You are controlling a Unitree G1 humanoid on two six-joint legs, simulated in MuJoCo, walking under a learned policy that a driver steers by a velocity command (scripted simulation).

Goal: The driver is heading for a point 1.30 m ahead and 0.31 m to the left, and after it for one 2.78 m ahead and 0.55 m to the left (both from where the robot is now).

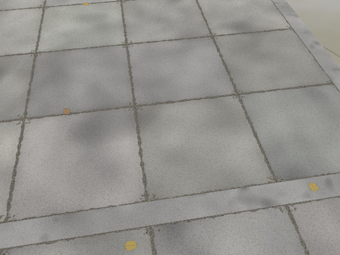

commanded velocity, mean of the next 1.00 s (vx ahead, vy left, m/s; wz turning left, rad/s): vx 0.17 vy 0.00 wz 0.00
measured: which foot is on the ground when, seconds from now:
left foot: down 0.00-0.44, up 0.46-0.68, down 0.70-1.00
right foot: down 0.00-0.70, up 0.72-1.00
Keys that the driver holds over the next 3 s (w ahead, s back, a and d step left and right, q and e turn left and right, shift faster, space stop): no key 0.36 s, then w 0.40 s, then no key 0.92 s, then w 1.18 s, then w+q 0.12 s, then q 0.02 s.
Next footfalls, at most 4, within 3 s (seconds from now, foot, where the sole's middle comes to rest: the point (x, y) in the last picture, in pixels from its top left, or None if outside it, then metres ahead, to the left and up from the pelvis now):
0.70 left None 0.11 0.16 -0.77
1.12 right None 0.34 -0.04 -0.77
1.38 left None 0.27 0.19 -0.77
2.44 left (134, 194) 0.76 0.19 -0.77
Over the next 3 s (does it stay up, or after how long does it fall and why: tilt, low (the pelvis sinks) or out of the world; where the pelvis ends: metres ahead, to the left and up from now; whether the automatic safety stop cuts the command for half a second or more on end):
stays up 0.89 0.06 -0.01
